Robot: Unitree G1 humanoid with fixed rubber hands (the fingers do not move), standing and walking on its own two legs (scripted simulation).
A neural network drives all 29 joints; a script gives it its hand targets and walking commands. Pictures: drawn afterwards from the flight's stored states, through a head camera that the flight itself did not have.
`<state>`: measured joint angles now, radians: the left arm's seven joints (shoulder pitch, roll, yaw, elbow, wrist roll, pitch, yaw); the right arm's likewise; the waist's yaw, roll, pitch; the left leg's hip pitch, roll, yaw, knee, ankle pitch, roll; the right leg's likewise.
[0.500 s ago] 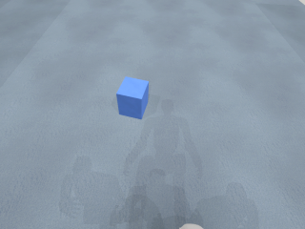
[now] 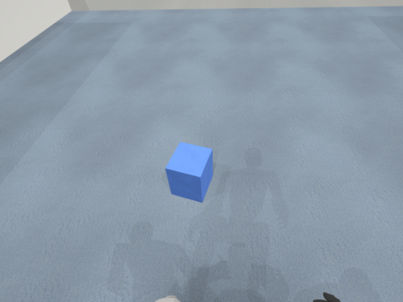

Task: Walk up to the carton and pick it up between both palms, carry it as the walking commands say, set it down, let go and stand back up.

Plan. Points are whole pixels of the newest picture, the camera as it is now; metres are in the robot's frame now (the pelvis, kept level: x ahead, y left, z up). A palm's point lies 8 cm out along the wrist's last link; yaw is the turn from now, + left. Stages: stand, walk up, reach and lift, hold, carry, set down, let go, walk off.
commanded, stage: walk up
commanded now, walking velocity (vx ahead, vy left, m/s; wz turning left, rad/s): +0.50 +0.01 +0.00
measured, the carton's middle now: (191, 172) +0.93 +0.18 -0.66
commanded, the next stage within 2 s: none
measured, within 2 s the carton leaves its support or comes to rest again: neither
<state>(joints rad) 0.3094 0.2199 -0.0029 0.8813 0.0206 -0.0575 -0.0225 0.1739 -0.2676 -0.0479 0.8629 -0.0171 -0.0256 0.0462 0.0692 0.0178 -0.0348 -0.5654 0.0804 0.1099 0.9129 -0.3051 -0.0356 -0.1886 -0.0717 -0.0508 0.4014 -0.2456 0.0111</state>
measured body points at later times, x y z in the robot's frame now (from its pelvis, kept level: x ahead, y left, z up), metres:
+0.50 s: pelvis +0.23 +0.02 +0.00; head +0.26 +0.05 +0.44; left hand +0.30 +0.27 -0.15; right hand +0.17 -0.24 -0.13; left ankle +0.16 +0.13 -0.75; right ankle +0.24 -0.14 -0.69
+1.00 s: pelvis +0.41 +0.01 +0.00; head +0.45 -0.01 +0.45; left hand +0.43 +0.26 -0.13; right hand +0.57 -0.24 -0.14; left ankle +0.48 +0.14 -0.70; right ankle +0.37 -0.14 -0.75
